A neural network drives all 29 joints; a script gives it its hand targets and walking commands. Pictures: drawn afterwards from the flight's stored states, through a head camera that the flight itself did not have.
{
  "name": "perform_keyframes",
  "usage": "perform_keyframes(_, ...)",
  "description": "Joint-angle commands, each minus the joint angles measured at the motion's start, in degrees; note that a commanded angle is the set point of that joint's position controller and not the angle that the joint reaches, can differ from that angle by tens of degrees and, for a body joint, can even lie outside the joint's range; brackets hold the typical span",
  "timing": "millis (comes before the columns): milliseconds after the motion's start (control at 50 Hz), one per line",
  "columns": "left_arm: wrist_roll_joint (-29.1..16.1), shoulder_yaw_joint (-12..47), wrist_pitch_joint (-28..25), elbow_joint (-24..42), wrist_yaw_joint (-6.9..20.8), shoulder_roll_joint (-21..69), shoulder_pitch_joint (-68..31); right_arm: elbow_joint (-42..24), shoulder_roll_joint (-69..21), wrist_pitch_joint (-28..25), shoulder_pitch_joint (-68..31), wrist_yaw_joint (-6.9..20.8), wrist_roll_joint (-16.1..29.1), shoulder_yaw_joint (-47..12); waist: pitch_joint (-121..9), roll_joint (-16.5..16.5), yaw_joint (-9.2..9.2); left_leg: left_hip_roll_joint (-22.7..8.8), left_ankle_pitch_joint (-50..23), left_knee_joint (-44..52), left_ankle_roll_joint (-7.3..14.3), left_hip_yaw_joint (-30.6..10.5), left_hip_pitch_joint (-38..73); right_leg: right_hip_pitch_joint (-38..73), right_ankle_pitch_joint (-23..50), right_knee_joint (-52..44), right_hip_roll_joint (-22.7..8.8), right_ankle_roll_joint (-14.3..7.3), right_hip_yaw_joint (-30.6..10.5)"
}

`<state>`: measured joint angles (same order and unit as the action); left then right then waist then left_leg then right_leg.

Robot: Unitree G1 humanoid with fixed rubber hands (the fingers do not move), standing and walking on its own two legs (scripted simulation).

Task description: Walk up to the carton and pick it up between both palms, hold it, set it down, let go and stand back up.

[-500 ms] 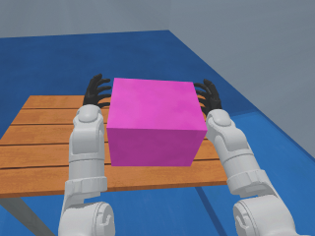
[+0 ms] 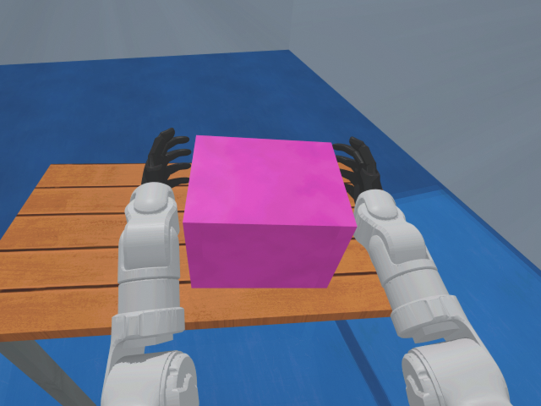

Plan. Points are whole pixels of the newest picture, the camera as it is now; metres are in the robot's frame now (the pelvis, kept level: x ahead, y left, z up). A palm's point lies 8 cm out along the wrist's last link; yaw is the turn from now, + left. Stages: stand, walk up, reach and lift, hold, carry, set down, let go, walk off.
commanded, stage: hold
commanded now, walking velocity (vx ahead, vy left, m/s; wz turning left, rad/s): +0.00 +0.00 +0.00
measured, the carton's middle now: (263, 213) +0.35 +0.01 +0.14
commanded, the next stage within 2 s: none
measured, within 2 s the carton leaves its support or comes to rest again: neither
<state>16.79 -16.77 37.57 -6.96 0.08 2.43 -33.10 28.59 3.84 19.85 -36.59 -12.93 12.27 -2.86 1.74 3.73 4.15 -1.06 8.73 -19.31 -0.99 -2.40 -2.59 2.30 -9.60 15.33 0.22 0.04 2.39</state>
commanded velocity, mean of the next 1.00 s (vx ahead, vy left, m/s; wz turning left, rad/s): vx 0.00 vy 0.00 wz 0.00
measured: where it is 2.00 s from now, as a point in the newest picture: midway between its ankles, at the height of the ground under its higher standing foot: outside the picture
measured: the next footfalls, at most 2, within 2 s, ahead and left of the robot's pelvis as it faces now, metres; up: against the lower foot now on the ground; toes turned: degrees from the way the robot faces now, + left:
none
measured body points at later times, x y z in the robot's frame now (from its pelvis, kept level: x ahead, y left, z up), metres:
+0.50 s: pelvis +0.00 +0.00 +0.00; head -0.05 +0.04 +0.45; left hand +0.38 +0.16 +0.18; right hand +0.37 -0.14 +0.18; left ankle +0.03 +0.13 -0.75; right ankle +0.00 -0.12 -0.75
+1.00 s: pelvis +0.00 +0.00 +0.00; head -0.04 +0.03 +0.45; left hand +0.38 +0.16 +0.19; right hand +0.38 -0.14 +0.18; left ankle +0.03 +0.13 -0.75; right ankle +0.00 -0.12 -0.75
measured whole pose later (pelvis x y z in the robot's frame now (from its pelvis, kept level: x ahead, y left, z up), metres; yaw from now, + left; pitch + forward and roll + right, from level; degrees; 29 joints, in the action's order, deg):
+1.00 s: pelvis +0.00 +0.00 +0.00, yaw +0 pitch -8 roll -1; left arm 16.7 -16.8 36.9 -7.9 0.0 2.1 -33.5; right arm 29.6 3.8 19.4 -37.5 -12.8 12.1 -2.6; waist 1.2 3.8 4.3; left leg -1.0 8.8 -19.5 -0.9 -2.5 -3.0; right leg 2.1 -9.5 15.1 0.3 0.0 2.6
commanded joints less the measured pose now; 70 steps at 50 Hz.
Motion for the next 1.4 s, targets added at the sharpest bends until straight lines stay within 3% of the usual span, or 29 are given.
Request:
perform_keyframes(0,-9.35,30.72,-2.59,3.89,9.53,32.73,-33.41,-21.96,-34.16,-5.48,-45.25,5.62,4.14,-18.68,-23.70,-5.27,0.33,3.74,-15.32,0.03,-0.81,3.23,10.08,-0.87,10.54,-1.93,2.97,2.17,2.06)
perform_keyframes(60,-9.75,31.43,-3.04,4.55,9.27,32.13,-33.94,-21.56,-34.40,-5.50,-44.58,5.46,4.10,-19.06,-25.01,-5.39,0.95,3.79,-15.88,-0.23,-1.01,3.05,10.55,-0.55,12.47,-1.51,3.05,2.20,2.00)
perform_keyframes(140,-8.63,29.39,-2.48,1.23,9.39,32.24,-33.47,-18.92,-33.56,-5.15,-45.39,6.05,3.10,-17.46,-21.83,-4.83,0.03,3.49,-10.97,1.24,-0.91,3.15,8.45,-2.24,5.55,-2.42,3.16,1.70,2.46)
perform_keyframes(200,-9.12,30.04,-2.62,1.53,9.46,32.44,-35.19,-16.24,-34.07,-5.12,-44.27,6.24,2.71,-16.53,-20.96,-5.57,1.41,3.39,-11.40,0.78,-0.93,3.35,9.57,-3.20,5.94,-2.52,2.99,1.58,1.94)
perform_keyframes(220,-9.29,30.23,-2.80,1.31,9.53,33.12,-35.04,-17.36,-34.21,-5.36,-44.68,6.29,2.98,-16.83,-21.79,-5.94,0.88,3.28,-12.53,0.69,-1.16,3.29,9.97,-3.09,6.65,-2.36,3.15,1.38,2.31)
perform_keyframes(300,-9.26,31.35,-3.19,3.26,9.12,34.09,-33.79,-19.93,-33.81,-5.96,-44.56,5.91,3.92,-17.67,-25.02,-6.81,1.66,3.30,-18.91,-1.16,-1.95,2.82,12.44,-2.03,11.71,-1.73,3.38,1.52,2.24)
perform_keyframes(320,-8.87,30.75,-3.03,3.38,9.23,33.25,-33.25,-20.43,-33.32,-5.84,-44.38,5.75,3.83,-18.16,-24.49,-6.24,1.00,3.47,-19.27,-1.24,-1.89,2.62,11.58,-1.00,12.69,-1.78,3.45,1.56,2.35)
perform_keyframes(420,-7.95,29.03,-2.38,2.03,9.69,31.93,-33.65,-18.66,-33.45,-5.33,-44.97,6.13,3.94,-17.60,-21.44,-5.12,0.16,3.57,-12.11,1.29,-0.99,3.50,8.65,-0.99,7.12,-2.47,3.08,1.92,2.23)
perform_keyframes(540,-8.84,30.09,-3.26,3.46,9.13,31.99,-33.93,-19.27,-34.85,-5.82,-44.33,5.83,4.10,-19.00,-22.48,-4.94,0.27,3.81,-16.02,-0.18,-0.84,3.39,9.98,-0.73,12.05,-1.52,2.96,2.35,2.07)
perform_keyframes(600,-9.04,30.79,-3.20,4.09,9.19,33.14,-34.42,-19.95,-34.35,-5.79,-44.87,6.06,4.28,-18.54,-23.88,-6.75,0.48,3.63,-15.49,-0.23,-1.27,3.36,10.63,-1.47,9.45,-1.85,3.05,1.80,2.00)
perform_keyframes(700,-7.97,28.84,-2.76,2.33,9.20,31.52,-33.58,-17.80,-34.13,-5.59,-44.53,6.14,3.17,-17.55,-22.76,-4.12,0.33,3.33,-13.36,0.75,-0.62,3.54,9.49,-1.39,8.14,-2.03,3.23,2.06,2.39)
perform_keyframes(760,-8.65,29.03,-2.73,1.52,9.21,31.84,-34.87,-17.40,-34.19,-5.74,-45.71,6.29,3.08,-17.16,-22.31,-4.98,0.35,3.51,-11.37,1.15,-0.50,3.64,8.81,-2.25,6.45,-2.41,2.77,1.85,2.14)
perform_keyframes(840,-9.36,30.61,-3.23,2.43,9.12,32.79,-32.79,-22.47,-34.65,-6.35,-46.30,5.49,4.33,-19.58,-26.74,-5.06,0.64,3.78,-19.33,-1.46,-1.03,3.13,11.66,0.35,15.64,-1.20,3.21,2.29,1.92)
perform_keyframes(960,-8.76,30.02,-2.87,3.46,9.54,31.41,-34.54,-17.99,-34.59,-5.17,-43.71,5.59,3.88,-18.11,-21.52,-4.91,1.23,3.73,-14.04,0.81,-1.01,3.23,8.83,-1.15,10.29,-2.14,3.00,2.19,2.07)
perform_keyframes(1080,-8.25,29.84,-2.82,2.63,9.59,32.50,-33.98,-18.44,-34.13,-5.31,-44.28,5.67,3.56,-18.00,-21.94,-5.77,0.87,3.56,-14.12,0.30,-1.23,3.32,9.67,-1.20,8.95,-2.19,2.92,1.85,2.27)
perform_keyframes(1140,-8.77,30.93,-3.24,5.01,9.23,33.20,-33.79,-20.88,-34.68,-5.81,-43.98,5.74,4.58,-19.37,-25.07,-5.45,0.63,3.64,-18.12,-0.53,-1.31,3.14,11.10,-0.42,12.38,-1.47,3.40,2.06,2.38)
perform_keyframes(1260,-8.67,30.14,-2.89,3.28,9.16,32.72,-32.91,-20.50,-33.94,-5.95,-44.33,5.99,3.93,-18.38,-22.92,-5.21,0.28,3.57,-15.23,0.17,-1.30,3.18,9.61,-1.10,9.88,-1.94,3.20,1.74,2.28)
perform_keyframes(1300,-9.06,31.21,-3.26,5.28,9.01,32.34,-34.90,-18.76,-34.17,-5.72,-43.13,6.08,3.71,-18.22,-23.87,-6.21,1.08,3.53,-14.64,0.14,-1.50,3.31,10.50,-1.52,8.86,-2.05,3.16,1.68,2.17)
perform_keyframes(1380,-8.23,30.08,-2.73,3.35,9.26,32.51,-32.60,-19.86,-33.77,-5.57,-43.51,5.74,4.08,-18.32,-22.73,-5.90,0.70,3.35,-17.47,-0.21,-1.51,2.90,10.63,-0.58,11.76,-1.68,3.22,1.76,2.21)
